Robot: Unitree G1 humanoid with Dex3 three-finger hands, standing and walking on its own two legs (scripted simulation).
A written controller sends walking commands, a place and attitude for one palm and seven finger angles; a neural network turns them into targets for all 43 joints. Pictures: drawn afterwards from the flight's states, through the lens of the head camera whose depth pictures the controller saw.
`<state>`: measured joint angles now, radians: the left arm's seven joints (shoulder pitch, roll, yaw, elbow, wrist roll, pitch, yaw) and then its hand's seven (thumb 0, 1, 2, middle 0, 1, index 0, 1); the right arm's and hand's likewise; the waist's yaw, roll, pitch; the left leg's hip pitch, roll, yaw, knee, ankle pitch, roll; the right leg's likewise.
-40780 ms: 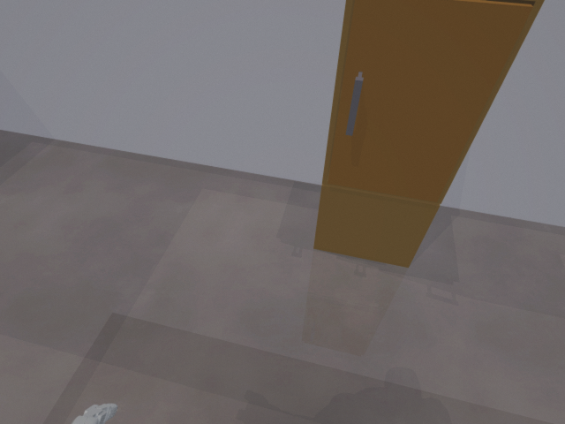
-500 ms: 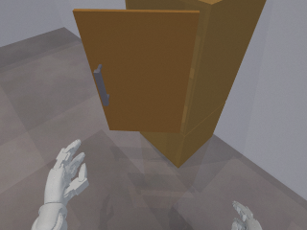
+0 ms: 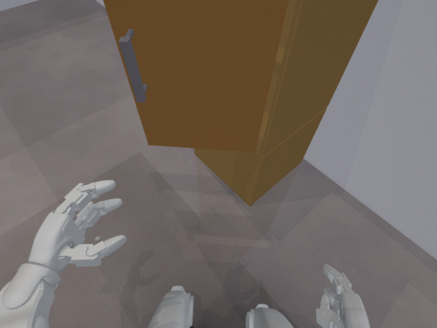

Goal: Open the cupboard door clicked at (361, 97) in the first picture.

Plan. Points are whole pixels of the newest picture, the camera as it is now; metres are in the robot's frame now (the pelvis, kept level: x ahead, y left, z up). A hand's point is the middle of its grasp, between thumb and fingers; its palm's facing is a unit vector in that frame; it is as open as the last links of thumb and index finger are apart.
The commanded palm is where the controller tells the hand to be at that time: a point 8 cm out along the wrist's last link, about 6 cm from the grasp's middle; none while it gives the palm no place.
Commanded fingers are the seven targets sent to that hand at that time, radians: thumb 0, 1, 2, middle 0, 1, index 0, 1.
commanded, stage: raise the hand with hooked fingers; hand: left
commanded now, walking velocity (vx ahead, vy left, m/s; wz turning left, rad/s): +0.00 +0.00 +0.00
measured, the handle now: (136, 67) +0.66 +0.24 +0.07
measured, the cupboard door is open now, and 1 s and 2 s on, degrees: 44 44 44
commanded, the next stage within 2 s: move the hooked fingers beside the handle in 1.36 s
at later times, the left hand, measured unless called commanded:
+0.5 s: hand (43, 214) +0.28 +0.29 +0.08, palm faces +0.01 -1.00 -0.05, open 13.4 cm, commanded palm +0.25 +0.34 +0.07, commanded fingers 0.00 -0.50 0.30 -0.30 -1.20 -0.30 -1.20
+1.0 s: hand (38, 196) +0.30 +0.31 +0.09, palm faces -0.04 -1.00 -0.02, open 14.0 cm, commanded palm +0.28 +0.35 +0.09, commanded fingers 0.00 -0.50 0.30 -0.30 -1.20 -0.30 -1.20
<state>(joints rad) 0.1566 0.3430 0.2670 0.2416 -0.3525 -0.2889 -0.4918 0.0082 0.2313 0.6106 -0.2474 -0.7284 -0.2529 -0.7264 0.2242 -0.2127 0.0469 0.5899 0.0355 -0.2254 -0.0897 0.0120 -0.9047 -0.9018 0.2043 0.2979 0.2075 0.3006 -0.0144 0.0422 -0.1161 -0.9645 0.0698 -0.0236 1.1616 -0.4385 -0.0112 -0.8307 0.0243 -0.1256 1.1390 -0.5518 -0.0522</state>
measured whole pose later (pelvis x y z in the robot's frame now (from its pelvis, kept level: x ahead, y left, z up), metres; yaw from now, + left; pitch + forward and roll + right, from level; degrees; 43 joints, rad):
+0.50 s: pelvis +0.01 +0.05 +0.02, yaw +0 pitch +14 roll -4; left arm 0.15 0.36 0.34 0.18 -0.35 -0.36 -0.41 0.00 -0.35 0.36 -0.29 -1.10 -0.30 -1.10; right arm 0.24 -0.25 0.03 0.53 0.03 -0.22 -0.06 0.01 -0.91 -0.90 0.20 0.30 0.21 0.30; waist -0.01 0.01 -0.12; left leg -0.89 0.04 0.02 1.08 -0.43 0.06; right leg -0.74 -0.01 -0.09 1.02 -0.51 0.01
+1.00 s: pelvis +0.01 +0.04 +0.03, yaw +0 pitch +13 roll -4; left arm -0.02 0.45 0.43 0.42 -0.38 -0.28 -0.56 -0.01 -0.50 0.30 -0.30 -1.20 -0.30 -1.20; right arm 0.30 -0.28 0.04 0.55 0.04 -0.18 -0.07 0.01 -0.90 -0.90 0.20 0.30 0.21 0.30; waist -0.02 0.02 -0.11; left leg -0.85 0.05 0.02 1.02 -0.40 0.04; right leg -0.71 0.01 -0.09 0.96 -0.48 0.00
